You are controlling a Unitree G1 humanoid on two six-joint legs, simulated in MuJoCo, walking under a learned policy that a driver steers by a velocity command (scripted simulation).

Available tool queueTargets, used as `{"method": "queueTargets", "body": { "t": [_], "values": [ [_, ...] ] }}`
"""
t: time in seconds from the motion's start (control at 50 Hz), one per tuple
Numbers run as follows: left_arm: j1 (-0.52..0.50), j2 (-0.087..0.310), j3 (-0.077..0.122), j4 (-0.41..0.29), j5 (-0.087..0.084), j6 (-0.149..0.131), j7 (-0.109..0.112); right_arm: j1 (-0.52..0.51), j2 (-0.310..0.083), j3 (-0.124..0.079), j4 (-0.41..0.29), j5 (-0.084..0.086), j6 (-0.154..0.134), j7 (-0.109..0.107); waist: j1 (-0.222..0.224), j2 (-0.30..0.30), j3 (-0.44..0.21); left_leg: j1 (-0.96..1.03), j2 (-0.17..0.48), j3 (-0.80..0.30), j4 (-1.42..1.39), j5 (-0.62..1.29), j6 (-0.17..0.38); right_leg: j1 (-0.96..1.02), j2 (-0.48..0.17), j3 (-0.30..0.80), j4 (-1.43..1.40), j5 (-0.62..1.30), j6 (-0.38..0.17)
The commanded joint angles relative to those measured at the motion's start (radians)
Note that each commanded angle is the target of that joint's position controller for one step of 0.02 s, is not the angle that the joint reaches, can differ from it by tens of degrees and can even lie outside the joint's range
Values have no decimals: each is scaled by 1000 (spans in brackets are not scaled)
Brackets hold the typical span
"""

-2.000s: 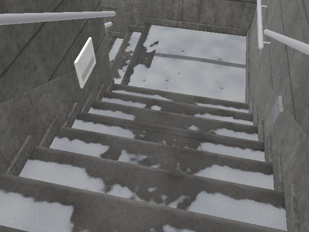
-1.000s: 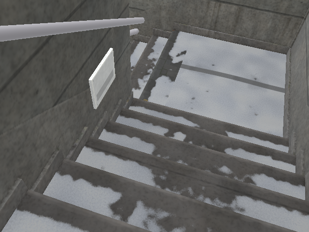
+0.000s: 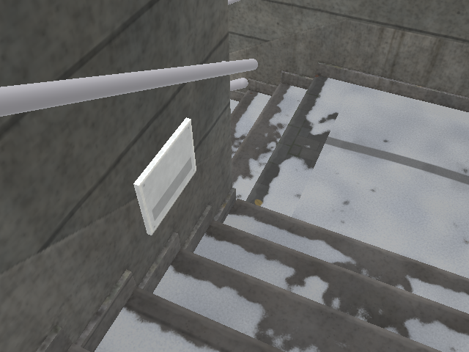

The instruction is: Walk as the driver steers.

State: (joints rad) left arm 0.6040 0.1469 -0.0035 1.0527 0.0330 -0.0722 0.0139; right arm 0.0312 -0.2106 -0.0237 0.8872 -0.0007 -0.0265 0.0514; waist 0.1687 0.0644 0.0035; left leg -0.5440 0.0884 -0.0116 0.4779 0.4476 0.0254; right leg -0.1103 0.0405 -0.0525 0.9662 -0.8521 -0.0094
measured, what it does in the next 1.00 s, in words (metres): goes down: left foot 0.17 m lower, then right foot 0.17 m lower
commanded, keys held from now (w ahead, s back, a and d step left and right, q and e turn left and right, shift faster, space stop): w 1.00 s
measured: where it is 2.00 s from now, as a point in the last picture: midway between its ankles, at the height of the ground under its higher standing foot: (286, 280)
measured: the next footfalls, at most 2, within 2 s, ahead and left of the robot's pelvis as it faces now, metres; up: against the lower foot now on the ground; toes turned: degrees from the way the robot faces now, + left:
left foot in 0.06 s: +0.20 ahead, +0.13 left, -0.17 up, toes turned +4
right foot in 0.62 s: +0.48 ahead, -0.10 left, -0.33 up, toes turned -1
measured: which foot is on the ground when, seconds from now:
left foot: up 0.00-0.04, down 0.06-0.62, up 0.64-1.00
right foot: down 0.00-0.04, up 0.06-0.60, down 0.62-1.00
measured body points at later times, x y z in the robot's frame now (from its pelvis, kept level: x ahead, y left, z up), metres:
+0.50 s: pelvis +0.28 +0.03 -0.14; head +0.28 +0.02 +0.31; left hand +0.45 +0.26 -0.25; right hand +0.16 -0.19 -0.28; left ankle +0.16 +0.12 -0.81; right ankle +0.44 -0.11 -0.84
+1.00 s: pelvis +0.54 -0.02 -0.27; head +0.54 -0.01 +0.18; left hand +0.43 +0.22 -0.42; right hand +0.68 -0.25 -0.40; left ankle +0.72 +0.15 -0.95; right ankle +0.44 -0.10 -0.98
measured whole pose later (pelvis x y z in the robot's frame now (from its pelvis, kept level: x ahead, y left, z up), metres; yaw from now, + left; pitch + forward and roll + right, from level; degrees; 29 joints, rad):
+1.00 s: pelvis +0.54 -0.02 -0.27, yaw +0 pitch +1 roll -2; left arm 0.57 0.20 0.02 1.05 0.07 -0.10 0.00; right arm 0.12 -0.23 -0.04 0.91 -0.11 -0.02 0.05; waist 0.06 0.03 -0.03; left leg -0.72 0.08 -0.08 0.81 0.39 0.04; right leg -0.20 0.08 -0.06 0.72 -0.54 -0.08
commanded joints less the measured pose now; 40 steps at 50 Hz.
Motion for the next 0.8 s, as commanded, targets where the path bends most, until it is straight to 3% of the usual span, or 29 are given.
{"method": "queueTargets", "body": {
  "t": [0.02, 0.04, 0.06, 0.08, 0.1, 0.12, 0.14, 0.16, 0.18, 0.2, 0.22, 0.24, 0.26, 0.3, 0.32, 0.42, 0.44, 0.46, 0.52, 0.58, 0.6, 0.62, 0.64, 0.66, 0.7, 0.74, 0.76, 0.78, 0.8],
  "values": [
    [58, 138, 38, 1, 19, 27, 17, -15, -66, -20, -39, -3, -20, -31, -21, -126, 185, 171, -17, 40, -160, -129, 16, -103, -149, 190, -32, 769, -172],
    [140, 116, -3, 84, 129, 8, -69, 307, -75, -5, 52, -169, -30, 13, -166, -65, 85, 444, 79, -46, -184, 21, 67, -175, -226, 270, 151, 677, -119],
    [72, 203, 34, 77, 101, -3, -132, 595, -192, -80, 121, -155, -37, 15, -313, 8, 5, 799, 13, 53, -124, -106, 93, -348, -124, 191, 383, 670, -74],
    [-11, 158, 71, 24, -51, 9, -13, 579, -270, -87, 171, -45, -29, -9, -304, 58, -95, 889, 139, -16, 73, 399, 96, -528, 81, 23, 920, -55, -99],
    [146, 123, 53, -18, -85, 6, 35, 579, -258, -79, 137, -18, -23, -13, -201, 118, -308, 1173, 302, -197, 324, 540, 146, -749, 14, 131, 1054, -76, -81],
    [80, 142, 49, -31, -70, 5, 56, 561, -211, -76, 121, 17, -11, -15, -251, 72, -368, 1131, 345, -288, 221, 216, 208, -845, -36, 119, 1077, 22, -74],
    [-80, 137, 48, -79, -38, 12, 53, 479, -181, -65, 99, 17, -4, -43, -253, 113, -223, 935, 323, -371, 12, -369, 259, -947, -64, 67, 917, 189, -55],
    [-154, 146, 54, -96, 11, 28, 36, 402, -114, -51, 81, 13, 1, -52, -227, 44, -91, 696, 303, -382, -102, -635, 282, -899, -100, 79, 866, 276, -54],
    [-166, 135, 56, -101, 24, 32, 18, 367, -90, -36, 68, -13, -19, -55, -192, 31, 5, 484, 301, -377, -101, -618, 293, -800, -131, 131, 601, 397, -50],
    [-212, 53, 14, -127, 74, -21, -12, 373, -4, 14, 97, -172, -68, -1, -140, -117, 138, 164, 191, -306, -144, -677, 265, -728, -227, 226, 395, 754, -72],
    [-157, 13, 9, -82, 84, -24, -32, 405, -33, -8, 107, -149, -98, 6, -143, -36, 120, 121, 158, -262, -150, -694, 275, -675, -200, 187, 283, 835, -84],
    [-114, 57, 18, -53, 98, -21, -46, 406, 1, 8, 93, -115, -111, 3, -150, -40, 74, 111, 172, -289, -158, -699, 322, -693, -193, 184, 192, 875, -63],
    [-187, 98, 44, -102, 59, 31, -18, 378, -149, -38, 116, 35, -67, -52, -88, 13, 24, 160, 181, -268, -76, -171, 285, -540, -157, 107, 157, 725, 6],
    [-144, 101, 40, -89, -9, 67, -21, 393, -167, -43, 94, 19, -49, -51, -81, 36, -66, 160, 163, -177, -31, -12, 255, -431, -111, 63, 198, 807, 14],
    [-275, 139, 62, -144, -17, 64, -26, 459, -82, -33, 145, 29, -51, -60, -113, -6, 8, 253, 133, -204, 10, -278, 236, -612, -150, 155, 73, 1060, -3],
    [-491, 114, 59, -207, 16, 57, -51, 470, -76, -21, 120, 9, -44, -83, -185, -30, 81, 171, 76, -204, 125, -788, 192, -517, -102, 117, -217, 1349, -19],
    [-443, 83, 8, -187, 104, 30, -85, 630, 39, 37, 186, -170, -95, -32, -232, -54, 181, 202, 113, -145, 221, -831, 221, -665, -184, 179, -373, 1337, -8],
    [-630, 102, 51, -257, 14, 46, -66, 548, -47, -20, 130, -7, -68, -60, -264, -49, 109, 190, 64, -187, 157, -777, 186, -478, -73, 58, -368, 1347, -8],
    [-669, 84, 36, -289, -30, 55, -70, 540, -100, -28, 93, -20, -27, -84, -297, 2, 152, 203, 66, -191, 251, -717, 176, -394, -97, 95, -475, 1227, -20],
    [-570, 118, 59, -244, -34, 39, -49, 594, -100, -29, 113, -56, -1, -107, -297, -76, 161, 310, 54, -169, 489, -587, 182, -268, -124, 85, -681, 1109, -46],
    [-264, 191, 65, -129, 98, 21, -61, 726, -46, 21, 226, -166, -34, -10, -179, -149, 92, 278, 96, -203, 706, -640, 114, -63, -196, 105, -747, 1364, -90],
    [-186, 183, 89, -88, 3, 31, -48, 552, -124, -36, 129, -23, -13, -72, -112, -99, -6, 191, -50, -47, 904, -619, 156, 131, -77, -18, -669, 1199, -53],
    [-38, 257, 91, -46, 8, 33, -52, 646, -77, -50, 126, 31, -23, -79, -138, -354, -170, -183, -182, 34, 1370, -1298, 81, 572, -272, 148, -315, 1736, -157],
    [30, 270, 101, -64, -27, 39, -58, 668, -107, -39, 101, 53, -21, -103, -85, -324, -347, -413, -134, 3, 1639, -1396, 82, 784, -404, 291, -168, 1705, -208],
    [-14, 256, 101, -80, -45, 52, -34, 406, -90, -33, 13, 13, -18, -110, -33, -265, -248, -647, -113, 29, 1644, -1176, 66, 554, -469, 474, -473, 1005, -323],
    [-104, 176, 66, -97, -3, 41, -21, 347, -81, -41, 16, -27, 15, -93, -127, -137, 8, -499, -41, -59, 1355, -969, 55, 94, -449, 482, -560, 863, -318],
    [-124, 181, 44, -53, 160, -4, -90, 421, 55, 30, -21, -93, -45, -15, -192, -32, 190, -586, -3, -192, 1416, -702, 70, -186, -392, 449, -552, 772, -324],
    [-206, 73, 27, -65, 131, -34, -85, 467, 78, 35, 25, -136, -65, 8, -220, -16, 153, -571, 36, -222, 1137, -444, 89, -263, -309, 381, -579, 699, -255],
    [-274, 133, 41, -90, -26, -25, -44, 360, -100, -48, 21, -40, -14, -40, -274, -93, 50, -302, 4, -99, 828, -533, 21, -266, -286, 317, -612, 834, -202]
  ]
}}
